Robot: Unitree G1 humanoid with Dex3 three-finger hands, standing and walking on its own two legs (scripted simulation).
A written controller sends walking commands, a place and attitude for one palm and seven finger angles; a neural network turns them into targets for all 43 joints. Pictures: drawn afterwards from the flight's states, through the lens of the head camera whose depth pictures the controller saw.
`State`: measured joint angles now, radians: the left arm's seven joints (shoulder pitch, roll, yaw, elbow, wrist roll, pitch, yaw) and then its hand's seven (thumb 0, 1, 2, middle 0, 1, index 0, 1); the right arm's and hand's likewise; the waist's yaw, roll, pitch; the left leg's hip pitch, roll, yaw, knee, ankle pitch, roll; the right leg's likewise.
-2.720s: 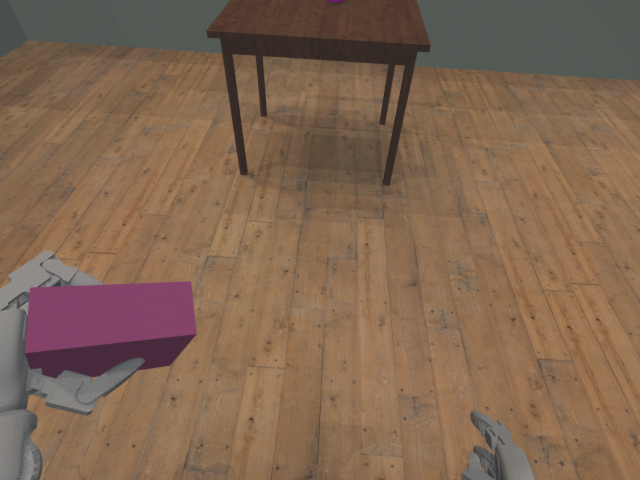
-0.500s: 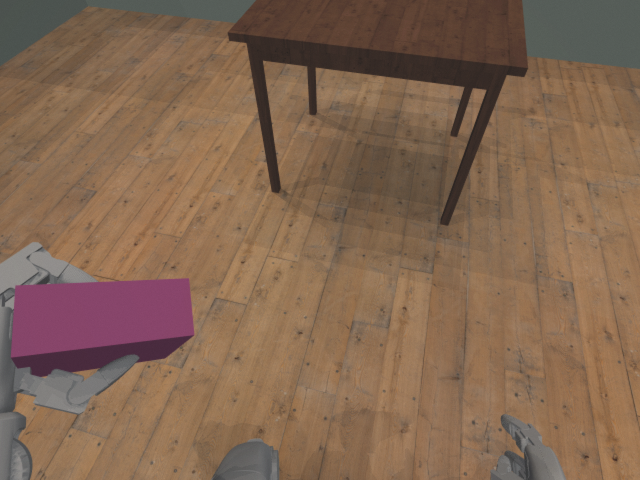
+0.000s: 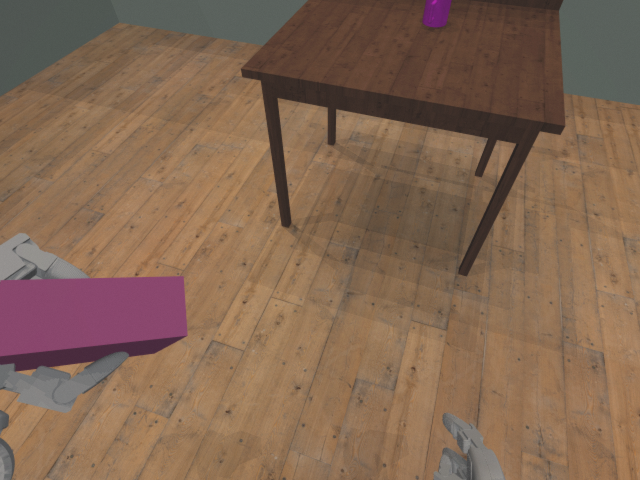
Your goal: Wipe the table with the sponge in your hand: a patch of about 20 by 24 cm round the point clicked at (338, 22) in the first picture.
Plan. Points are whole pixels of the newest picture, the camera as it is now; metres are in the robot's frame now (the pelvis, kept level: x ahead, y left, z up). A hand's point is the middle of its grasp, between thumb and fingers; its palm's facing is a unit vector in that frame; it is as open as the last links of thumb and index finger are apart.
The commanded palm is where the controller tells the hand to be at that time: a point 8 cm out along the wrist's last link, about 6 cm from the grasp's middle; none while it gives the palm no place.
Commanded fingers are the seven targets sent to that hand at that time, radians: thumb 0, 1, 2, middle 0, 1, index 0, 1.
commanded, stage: walk to a spot facing it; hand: left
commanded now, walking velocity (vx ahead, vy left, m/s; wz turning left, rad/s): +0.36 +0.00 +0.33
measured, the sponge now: (120, 322) +0.22 +0.20 +0.16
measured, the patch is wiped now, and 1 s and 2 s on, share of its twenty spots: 0.00 0.00 0.00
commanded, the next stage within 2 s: turn to face it in 1.04 s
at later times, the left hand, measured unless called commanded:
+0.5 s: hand (106, 215) +0.34 +0.27 +0.17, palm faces +0.54 -0.73 -0.41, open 9.6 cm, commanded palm +0.26 +0.29 +0.18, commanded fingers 0.00 0.10 1.30 -1.20 -1.60 -1.20 -1.60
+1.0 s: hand (136, 182) +0.40 +0.26 +0.16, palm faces +0.65 -0.62 -0.44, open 9.6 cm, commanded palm +0.32 +0.28 +0.18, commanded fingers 0.00 0.10 1.30 -1.20 -1.60 -1.20 -1.60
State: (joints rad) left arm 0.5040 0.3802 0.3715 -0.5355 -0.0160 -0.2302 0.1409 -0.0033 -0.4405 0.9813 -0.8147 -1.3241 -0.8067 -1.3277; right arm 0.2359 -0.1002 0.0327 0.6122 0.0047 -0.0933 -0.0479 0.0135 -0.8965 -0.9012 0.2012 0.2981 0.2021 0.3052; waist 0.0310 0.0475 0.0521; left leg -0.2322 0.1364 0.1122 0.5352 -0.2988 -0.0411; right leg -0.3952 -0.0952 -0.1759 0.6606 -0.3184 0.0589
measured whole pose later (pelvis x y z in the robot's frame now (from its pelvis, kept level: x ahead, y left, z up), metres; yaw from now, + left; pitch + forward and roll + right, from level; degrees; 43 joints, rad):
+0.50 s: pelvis +0.15 -0.01 -0.02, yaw +9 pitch -2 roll +1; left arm 0.40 0.41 0.40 -0.56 -0.01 -0.23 0.18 0.00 -0.44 0.98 -0.81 -1.33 -0.81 -1.33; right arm 0.17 -0.20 -0.06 0.57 0.01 -0.05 -0.05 0.01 -0.91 -0.90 0.19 0.30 0.19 0.30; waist -0.01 -0.06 0.11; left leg -0.41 0.04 0.17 0.68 -0.23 0.06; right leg -0.34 -0.12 -0.11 1.15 -0.54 0.03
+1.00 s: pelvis +0.28 -0.04 +0.00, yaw +24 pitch +0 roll +2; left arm 0.48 0.34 0.32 -0.55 -0.01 -0.18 0.15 0.00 -0.44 0.99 -0.81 -1.33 -0.81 -1.33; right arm 0.19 -0.26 -0.04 0.62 0.00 -0.04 -0.07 0.02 -0.90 -0.90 0.20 0.30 0.20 0.30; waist 0.00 -0.03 0.10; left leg -0.52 0.08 0.12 0.96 -0.42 -0.04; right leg -0.18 -0.17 -0.26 0.54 -0.34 0.02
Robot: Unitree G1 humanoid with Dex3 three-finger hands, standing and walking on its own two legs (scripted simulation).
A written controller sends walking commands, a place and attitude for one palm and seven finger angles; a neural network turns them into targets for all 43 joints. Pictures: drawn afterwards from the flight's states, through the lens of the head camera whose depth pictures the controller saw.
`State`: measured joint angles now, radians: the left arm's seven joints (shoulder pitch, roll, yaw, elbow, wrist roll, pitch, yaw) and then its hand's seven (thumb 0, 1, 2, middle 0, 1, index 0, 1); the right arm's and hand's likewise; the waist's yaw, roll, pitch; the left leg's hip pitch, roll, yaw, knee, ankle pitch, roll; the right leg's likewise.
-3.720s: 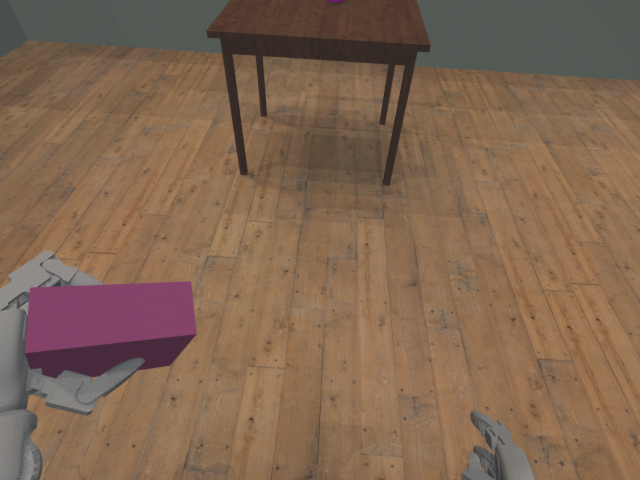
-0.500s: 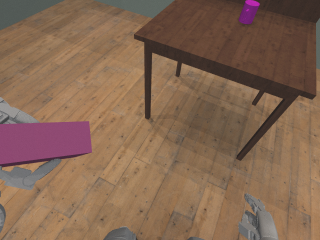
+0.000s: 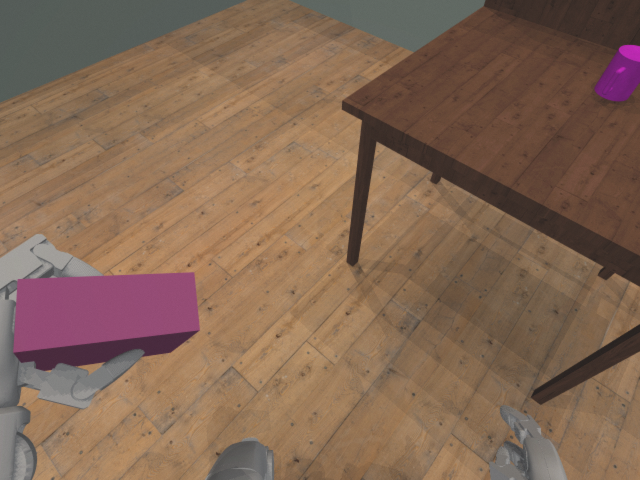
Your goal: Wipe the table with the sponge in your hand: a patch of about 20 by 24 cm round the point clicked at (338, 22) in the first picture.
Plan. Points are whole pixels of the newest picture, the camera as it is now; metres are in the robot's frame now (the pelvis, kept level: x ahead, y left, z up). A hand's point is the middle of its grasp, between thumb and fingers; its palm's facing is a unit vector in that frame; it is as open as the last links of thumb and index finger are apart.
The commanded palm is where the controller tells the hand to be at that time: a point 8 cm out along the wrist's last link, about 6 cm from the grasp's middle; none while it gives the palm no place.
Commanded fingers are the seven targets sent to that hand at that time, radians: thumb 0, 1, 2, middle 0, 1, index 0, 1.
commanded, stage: walk to a spot facing it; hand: left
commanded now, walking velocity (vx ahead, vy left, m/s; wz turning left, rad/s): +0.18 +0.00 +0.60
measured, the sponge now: (135, 321) +0.23 +0.19 +0.14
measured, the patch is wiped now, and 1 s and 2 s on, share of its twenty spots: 0.00 0.00 0.00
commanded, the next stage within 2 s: turn to face it in 0.04 s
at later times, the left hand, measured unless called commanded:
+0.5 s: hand (115, 263) +0.28 +0.21 +0.17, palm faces +0.50 -0.75 -0.43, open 9.6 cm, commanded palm +0.23 +0.24 +0.18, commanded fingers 0.00 0.10 1.30 -1.20 -1.60 -1.20 -1.60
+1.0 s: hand (223, 256) +0.29 +0.11 +0.17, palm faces +0.17 -0.90 -0.40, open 9.6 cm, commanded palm +0.25 +0.17 +0.18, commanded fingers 0.00 0.10 1.30 -1.20 -1.60 -1.20 -1.60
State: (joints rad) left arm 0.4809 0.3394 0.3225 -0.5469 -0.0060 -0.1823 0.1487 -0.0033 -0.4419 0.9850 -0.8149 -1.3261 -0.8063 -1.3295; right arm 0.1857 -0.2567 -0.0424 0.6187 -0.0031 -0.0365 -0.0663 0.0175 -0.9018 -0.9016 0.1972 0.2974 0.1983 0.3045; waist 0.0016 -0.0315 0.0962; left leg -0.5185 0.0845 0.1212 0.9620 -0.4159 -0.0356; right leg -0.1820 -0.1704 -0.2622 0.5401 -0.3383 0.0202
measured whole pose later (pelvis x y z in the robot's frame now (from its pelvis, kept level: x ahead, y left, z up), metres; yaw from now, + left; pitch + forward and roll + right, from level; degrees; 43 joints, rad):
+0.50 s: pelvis +0.08 -0.04 -0.02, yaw +1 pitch -2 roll +1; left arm 0.39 0.33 0.35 -0.45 -0.01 -0.18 0.14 0.00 -0.44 0.99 -0.81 -1.33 -0.81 -1.33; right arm 0.16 -0.13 0.05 0.60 0.01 -0.10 -0.03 0.01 -0.90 -0.90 0.20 0.30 0.20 0.31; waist 0.09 0.06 0.05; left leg -0.35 0.15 0.11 0.75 -0.40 -0.06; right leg -0.36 0.00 -0.13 0.67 -0.26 -0.05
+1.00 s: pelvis +0.02 -0.06 -0.01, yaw -15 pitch +1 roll +3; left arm 0.46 0.37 0.35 -0.52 -0.04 -0.19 0.13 0.00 -0.45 0.99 -0.81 -1.33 -0.80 -1.33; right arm 0.22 -0.25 -0.02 0.52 0.01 0.04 -0.02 0.02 -0.91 -0.90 0.19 0.30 0.19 0.30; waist 0.03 -0.06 0.02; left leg -0.23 0.03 0.07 0.49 -0.27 -0.02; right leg -0.45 0.15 0.09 0.55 -0.18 -0.06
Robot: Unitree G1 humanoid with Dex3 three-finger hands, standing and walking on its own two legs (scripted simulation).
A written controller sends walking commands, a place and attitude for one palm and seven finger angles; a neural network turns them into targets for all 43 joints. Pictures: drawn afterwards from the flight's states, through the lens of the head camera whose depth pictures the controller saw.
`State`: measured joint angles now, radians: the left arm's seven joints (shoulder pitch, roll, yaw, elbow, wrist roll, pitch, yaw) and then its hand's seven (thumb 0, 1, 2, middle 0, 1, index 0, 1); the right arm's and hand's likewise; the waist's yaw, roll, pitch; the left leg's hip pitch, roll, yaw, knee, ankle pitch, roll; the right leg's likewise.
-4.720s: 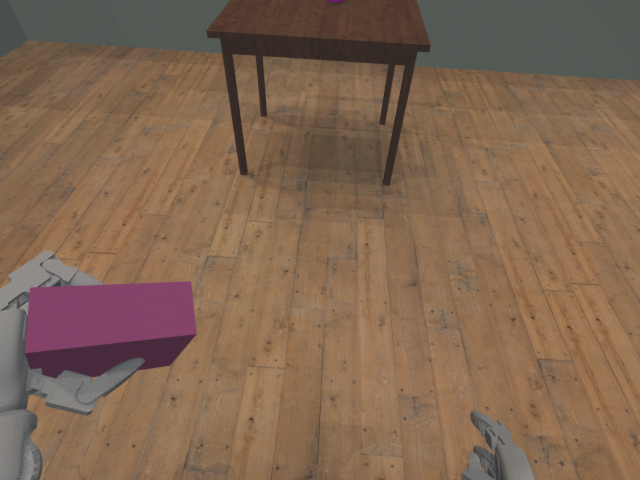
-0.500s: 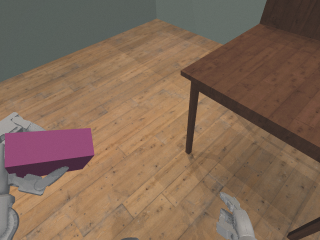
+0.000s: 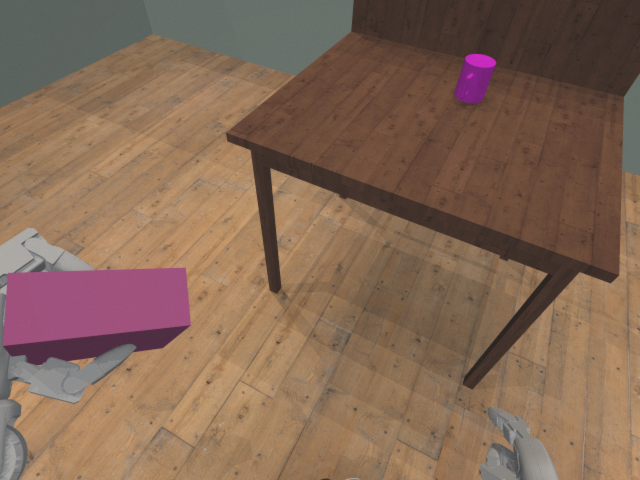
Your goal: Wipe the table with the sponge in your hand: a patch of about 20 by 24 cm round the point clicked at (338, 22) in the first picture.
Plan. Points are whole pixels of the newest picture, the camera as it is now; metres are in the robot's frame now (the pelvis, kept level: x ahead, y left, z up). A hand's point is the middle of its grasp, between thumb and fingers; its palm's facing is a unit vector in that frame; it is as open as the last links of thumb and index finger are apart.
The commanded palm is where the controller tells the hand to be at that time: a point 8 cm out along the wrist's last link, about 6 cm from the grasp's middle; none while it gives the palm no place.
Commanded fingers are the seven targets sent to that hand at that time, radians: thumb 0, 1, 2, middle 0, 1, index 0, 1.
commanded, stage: turn to face it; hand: left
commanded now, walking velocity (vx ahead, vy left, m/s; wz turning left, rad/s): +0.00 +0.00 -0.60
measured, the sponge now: (127, 316) +0.23 +0.20 +0.16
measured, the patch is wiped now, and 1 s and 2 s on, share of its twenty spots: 0.00 0.00 0.00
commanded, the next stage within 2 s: take the last steps up to it in 1.36 s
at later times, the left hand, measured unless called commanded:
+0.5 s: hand (259, 325) +0.21 +0.08 +0.18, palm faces +0.04 -0.83 -0.56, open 9.6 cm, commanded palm +0.18 +0.14 +0.18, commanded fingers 0.00 0.10 1.30 -1.20 -1.60 -1.20 -1.60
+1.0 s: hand (387, 397) +0.17 -0.03 +0.16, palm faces -0.12 -0.86 -0.49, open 9.6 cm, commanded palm +0.14 +0.04 +0.18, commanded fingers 0.00 0.10 1.30 -1.20 -1.60 -1.20 -1.60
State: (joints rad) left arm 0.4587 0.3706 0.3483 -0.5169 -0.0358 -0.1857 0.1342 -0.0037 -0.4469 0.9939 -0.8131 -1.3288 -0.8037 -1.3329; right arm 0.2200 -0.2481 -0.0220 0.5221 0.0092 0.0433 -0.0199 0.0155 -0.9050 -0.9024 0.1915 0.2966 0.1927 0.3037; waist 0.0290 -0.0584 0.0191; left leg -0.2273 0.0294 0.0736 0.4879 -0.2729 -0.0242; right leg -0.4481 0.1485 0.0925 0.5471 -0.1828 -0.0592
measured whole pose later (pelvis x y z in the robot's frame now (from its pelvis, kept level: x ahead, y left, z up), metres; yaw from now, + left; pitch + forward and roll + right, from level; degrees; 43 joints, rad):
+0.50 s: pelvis -0.07 -0.07 +0.00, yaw -19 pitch +1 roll +3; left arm 0.56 0.44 0.41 -0.58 -0.06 -0.22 0.14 0.00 -0.45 1.00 -0.81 -1.33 -0.80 -1.34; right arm 0.15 -0.26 -0.05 0.56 0.01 0.05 -0.01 0.02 -0.90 -0.90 0.19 0.30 0.20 0.30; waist -0.02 -0.01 0.10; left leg -0.44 0.04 0.02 0.95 -0.45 -0.10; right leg -0.39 0.09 0.05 0.50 -0.12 -0.11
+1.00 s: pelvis -0.15 -0.10 -0.02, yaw -35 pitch -1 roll +0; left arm 0.37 0.37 0.35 -0.48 -0.01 -0.19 0.13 0.00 -0.45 1.00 -0.81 -1.33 -0.80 -1.34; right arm 0.18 -0.17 0.03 0.56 0.02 -0.04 0.01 0.01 -0.90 -0.90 0.20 0.30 0.20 0.30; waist 0.05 0.06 0.15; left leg -0.35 0.21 0.05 0.90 -0.49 -0.10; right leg -0.39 0.02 -0.09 0.71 -0.29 -0.05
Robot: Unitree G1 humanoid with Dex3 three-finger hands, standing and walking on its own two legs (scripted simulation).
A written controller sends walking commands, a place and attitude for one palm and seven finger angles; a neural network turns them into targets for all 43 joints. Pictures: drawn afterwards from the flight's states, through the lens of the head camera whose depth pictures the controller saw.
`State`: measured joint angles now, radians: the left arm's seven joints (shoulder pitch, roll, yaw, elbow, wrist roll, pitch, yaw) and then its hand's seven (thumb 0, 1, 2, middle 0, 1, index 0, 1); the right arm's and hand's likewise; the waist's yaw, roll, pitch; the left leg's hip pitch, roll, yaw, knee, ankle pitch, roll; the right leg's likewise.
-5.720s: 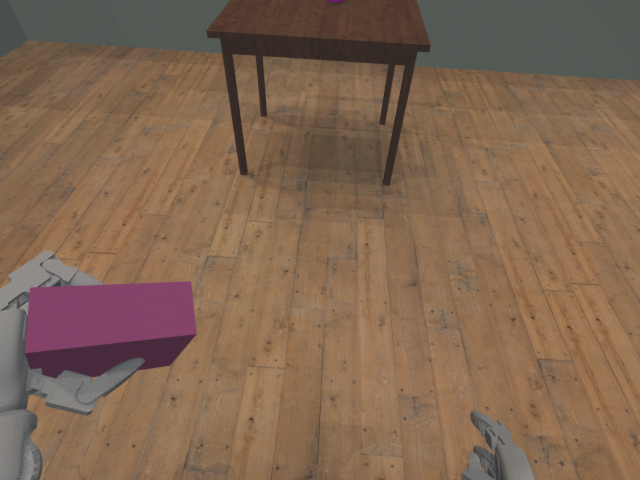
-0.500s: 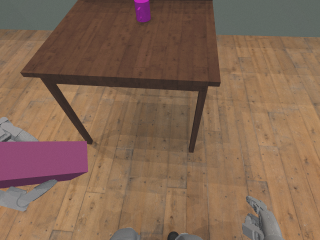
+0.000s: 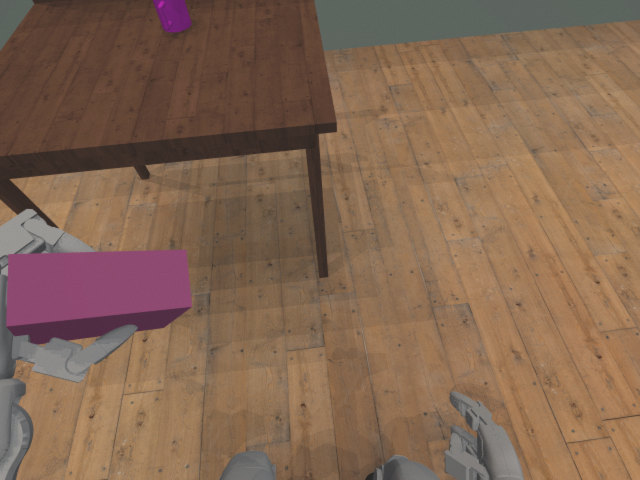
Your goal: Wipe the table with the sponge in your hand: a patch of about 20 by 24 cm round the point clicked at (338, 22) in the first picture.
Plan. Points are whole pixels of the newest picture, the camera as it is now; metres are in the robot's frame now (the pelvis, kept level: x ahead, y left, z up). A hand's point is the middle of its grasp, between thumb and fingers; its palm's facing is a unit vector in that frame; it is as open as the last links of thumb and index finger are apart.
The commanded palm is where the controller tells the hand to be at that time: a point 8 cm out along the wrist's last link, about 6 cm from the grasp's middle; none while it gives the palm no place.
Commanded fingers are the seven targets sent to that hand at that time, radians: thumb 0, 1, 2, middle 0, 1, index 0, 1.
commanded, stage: turn to face it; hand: left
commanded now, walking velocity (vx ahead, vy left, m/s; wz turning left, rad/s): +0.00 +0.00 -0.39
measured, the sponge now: (128, 296) +0.25 +0.20 +0.15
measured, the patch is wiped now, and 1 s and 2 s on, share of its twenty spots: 0.00 0.00 0.00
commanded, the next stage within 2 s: take the last steps up to it in 0.36 s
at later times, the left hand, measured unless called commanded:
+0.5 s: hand (106, 330) +0.20 +0.19 +0.18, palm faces +0.24 -0.88 -0.42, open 9.6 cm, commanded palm +0.16 +0.23 +0.20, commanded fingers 0.00 0.10 1.30 -1.20 -1.60 -1.20 -1.60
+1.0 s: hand (114, 301) +0.23 +0.19 +0.19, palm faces +0.25 -0.85 -0.46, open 9.6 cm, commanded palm +0.18 +0.24 +0.20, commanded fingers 0.00 0.10 1.30 -1.20 -1.60 -1.20 -1.60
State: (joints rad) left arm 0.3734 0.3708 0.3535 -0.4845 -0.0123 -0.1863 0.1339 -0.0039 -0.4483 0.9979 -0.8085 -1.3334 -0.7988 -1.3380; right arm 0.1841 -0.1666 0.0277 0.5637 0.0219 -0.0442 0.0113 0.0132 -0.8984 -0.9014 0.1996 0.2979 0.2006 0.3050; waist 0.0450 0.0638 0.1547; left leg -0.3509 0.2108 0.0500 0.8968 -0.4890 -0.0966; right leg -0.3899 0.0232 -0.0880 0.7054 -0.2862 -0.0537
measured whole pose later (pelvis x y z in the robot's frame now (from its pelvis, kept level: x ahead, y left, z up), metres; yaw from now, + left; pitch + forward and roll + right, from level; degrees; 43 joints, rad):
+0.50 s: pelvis -0.05 -0.01 +0.02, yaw -10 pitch +0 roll +0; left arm 0.49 0.36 0.35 -0.51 0.00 -0.19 0.13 0.00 -0.45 1.00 -0.81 -1.34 -0.80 -1.34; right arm 0.22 -0.21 -0.03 0.56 0.01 -0.03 -0.04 0.02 -0.90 -0.90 0.19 0.30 0.19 0.30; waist 0.02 -0.03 0.02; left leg -0.21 0.06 0.07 0.52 -0.30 -0.02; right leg -0.47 0.08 0.00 0.82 -0.36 0.02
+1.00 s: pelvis -0.02 -0.01 +0.02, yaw -10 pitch +0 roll +1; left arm 0.52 0.38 0.37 -0.53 0.00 -0.25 0.16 0.00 -0.45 1.00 -0.80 -1.34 -0.79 -1.34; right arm 0.25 -0.26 -0.06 0.63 0.00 -0.05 -0.07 0.02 -0.90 -0.90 0.19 0.30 0.20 0.30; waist 0.00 -0.03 0.06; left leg -0.28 0.05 0.13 0.52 -0.22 0.01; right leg -0.27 -0.09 -0.08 0.64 -0.37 0.02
